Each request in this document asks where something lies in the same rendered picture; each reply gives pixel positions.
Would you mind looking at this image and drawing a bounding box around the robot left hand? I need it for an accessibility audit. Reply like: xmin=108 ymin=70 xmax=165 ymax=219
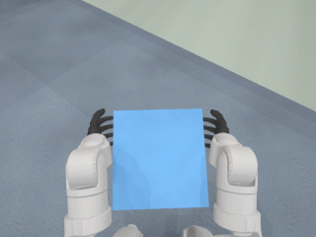
xmin=87 ymin=109 xmax=114 ymax=146

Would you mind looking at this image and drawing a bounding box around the robot left thigh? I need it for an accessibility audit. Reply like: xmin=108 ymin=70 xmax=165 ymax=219
xmin=113 ymin=226 xmax=143 ymax=237

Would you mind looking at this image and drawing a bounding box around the robot thigh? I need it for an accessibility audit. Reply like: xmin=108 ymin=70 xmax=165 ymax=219
xmin=113 ymin=226 xmax=143 ymax=237
xmin=182 ymin=225 xmax=213 ymax=237

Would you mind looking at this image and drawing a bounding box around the right robot forearm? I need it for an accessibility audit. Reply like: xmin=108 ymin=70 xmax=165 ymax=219
xmin=208 ymin=132 xmax=263 ymax=237

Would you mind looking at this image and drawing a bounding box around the robot right thigh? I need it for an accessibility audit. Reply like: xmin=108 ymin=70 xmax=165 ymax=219
xmin=182 ymin=225 xmax=213 ymax=237

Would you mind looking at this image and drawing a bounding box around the carton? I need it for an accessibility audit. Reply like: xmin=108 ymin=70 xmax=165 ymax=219
xmin=113 ymin=109 xmax=209 ymax=210

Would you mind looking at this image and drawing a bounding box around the left robot forearm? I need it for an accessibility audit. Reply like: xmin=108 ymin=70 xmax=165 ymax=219
xmin=64 ymin=133 xmax=113 ymax=237

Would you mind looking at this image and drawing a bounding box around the robot right hand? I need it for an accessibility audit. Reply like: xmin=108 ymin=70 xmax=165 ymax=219
xmin=202 ymin=110 xmax=229 ymax=148

